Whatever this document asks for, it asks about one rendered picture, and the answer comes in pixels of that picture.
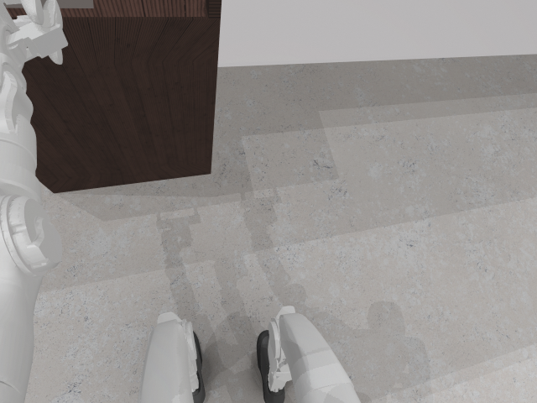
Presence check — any drawer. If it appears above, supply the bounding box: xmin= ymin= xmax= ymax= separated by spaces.
xmin=7 ymin=0 xmax=206 ymax=17

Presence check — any robot left thigh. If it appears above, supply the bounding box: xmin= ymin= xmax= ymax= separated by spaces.
xmin=138 ymin=319 xmax=197 ymax=403

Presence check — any robot left hand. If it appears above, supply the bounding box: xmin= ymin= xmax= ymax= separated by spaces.
xmin=0 ymin=0 xmax=68 ymax=72

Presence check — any left robot upper arm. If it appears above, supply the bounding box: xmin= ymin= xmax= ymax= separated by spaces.
xmin=0 ymin=194 xmax=62 ymax=403

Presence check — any right robot foot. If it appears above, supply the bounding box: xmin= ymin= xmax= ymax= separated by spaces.
xmin=257 ymin=330 xmax=285 ymax=403

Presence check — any cabinet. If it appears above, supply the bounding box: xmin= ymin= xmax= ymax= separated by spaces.
xmin=11 ymin=0 xmax=222 ymax=193

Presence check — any robot left forearm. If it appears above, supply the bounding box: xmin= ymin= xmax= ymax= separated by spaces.
xmin=0 ymin=52 xmax=42 ymax=206

